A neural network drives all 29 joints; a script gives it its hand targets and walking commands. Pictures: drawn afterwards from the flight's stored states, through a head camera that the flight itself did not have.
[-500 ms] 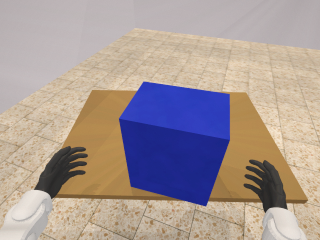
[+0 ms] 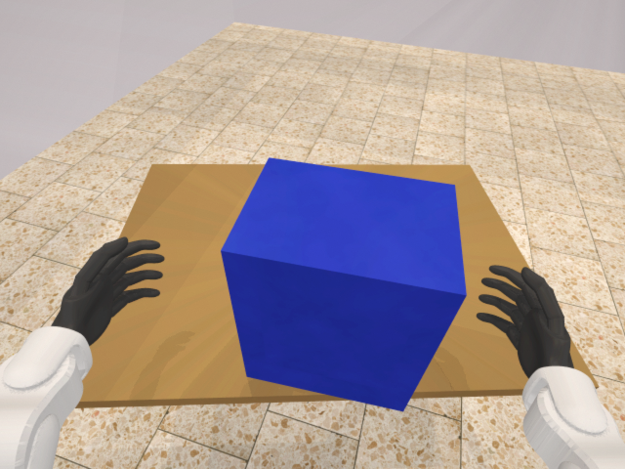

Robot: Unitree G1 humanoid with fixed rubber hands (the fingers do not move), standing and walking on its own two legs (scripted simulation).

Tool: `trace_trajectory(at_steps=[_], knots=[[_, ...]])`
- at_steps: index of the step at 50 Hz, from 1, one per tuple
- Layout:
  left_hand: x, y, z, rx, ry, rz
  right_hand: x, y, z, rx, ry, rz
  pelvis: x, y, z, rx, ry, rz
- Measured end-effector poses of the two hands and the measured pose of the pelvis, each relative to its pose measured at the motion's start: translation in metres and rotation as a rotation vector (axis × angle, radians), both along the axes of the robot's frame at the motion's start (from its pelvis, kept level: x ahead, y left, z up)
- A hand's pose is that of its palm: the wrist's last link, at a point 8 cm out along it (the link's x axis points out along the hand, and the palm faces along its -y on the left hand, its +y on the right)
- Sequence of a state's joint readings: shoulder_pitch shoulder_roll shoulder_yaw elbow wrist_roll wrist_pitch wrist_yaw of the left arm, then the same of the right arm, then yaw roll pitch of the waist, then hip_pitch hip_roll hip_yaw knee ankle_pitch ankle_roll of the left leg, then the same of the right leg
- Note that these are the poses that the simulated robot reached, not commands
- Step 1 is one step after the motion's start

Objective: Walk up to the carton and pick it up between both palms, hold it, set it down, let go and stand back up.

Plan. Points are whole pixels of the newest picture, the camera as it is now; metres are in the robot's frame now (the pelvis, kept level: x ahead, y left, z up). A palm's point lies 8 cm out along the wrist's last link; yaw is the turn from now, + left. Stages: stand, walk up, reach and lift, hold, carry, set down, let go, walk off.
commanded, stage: reach and lift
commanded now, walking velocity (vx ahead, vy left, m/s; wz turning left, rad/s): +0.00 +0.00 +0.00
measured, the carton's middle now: (339, 291) +0.34 -0.05 +0.06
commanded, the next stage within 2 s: none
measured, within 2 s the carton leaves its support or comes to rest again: neither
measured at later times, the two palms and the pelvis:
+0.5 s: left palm (106, 231) +0.32 +0.20 +0.20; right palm (576, 302) +0.23 -0.26 +0.17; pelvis -0.02 +0.01 +0.00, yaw -1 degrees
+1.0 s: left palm (119, 153) +0.38 +0.18 +0.26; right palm (575, 228) +0.28 -0.27 +0.22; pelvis -0.05 +0.00 +0.00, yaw +1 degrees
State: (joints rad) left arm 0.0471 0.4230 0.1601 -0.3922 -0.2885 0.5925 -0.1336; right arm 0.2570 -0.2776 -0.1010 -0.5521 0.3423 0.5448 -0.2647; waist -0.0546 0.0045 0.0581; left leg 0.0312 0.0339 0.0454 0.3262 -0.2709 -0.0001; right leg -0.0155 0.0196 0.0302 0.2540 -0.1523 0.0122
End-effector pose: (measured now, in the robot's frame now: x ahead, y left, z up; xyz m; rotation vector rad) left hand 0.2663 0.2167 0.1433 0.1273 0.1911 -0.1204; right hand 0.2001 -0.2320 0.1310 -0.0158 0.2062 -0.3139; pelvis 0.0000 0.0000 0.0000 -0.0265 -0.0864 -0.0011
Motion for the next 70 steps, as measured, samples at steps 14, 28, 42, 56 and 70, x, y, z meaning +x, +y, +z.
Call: trace_trajectory(at_steps=[14, 28, 42, 56, 70], knots=[[0.035, -0.007, 0.032, -0.004, -0.031, -0.021, 0.014, -0.013, 0.023, -0.007, -0.052, -0.006, -0.008, 0.016, 0.0, -0.008, -0.008, -0.022], [0.066, -0.025, 0.062, -0.025, -0.03, -0.026, 0.032, -0.038, 0.047, 0.03, -0.09, -0.02, -0.028, 0.01, 0.001, 0.007, 0.017, -0.01], [0.101, -0.035, 0.099, -0.046, -0.032, -0.023, 0.068, -0.041, 0.074, 0.071, -0.091, -0.011, -0.045, -0.002, 0.0, 0.016, 0.051, 0.008], [0.125, -0.041, 0.11, -0.056, 0.0, -0.03, 0.095, -0.034, 0.086, 0.088, -0.049, -0.02, -0.049, -0.004, 0.0, 0.013, 0.053, 0.029], [0.115, -0.036, 0.019, -0.038, 0.076, 0.021, 0.085, -0.019, -0.003, 0.109, 0.017, -0.032, -0.036, -0.004, -0.001, 0.008, 0.023, 0.02]])
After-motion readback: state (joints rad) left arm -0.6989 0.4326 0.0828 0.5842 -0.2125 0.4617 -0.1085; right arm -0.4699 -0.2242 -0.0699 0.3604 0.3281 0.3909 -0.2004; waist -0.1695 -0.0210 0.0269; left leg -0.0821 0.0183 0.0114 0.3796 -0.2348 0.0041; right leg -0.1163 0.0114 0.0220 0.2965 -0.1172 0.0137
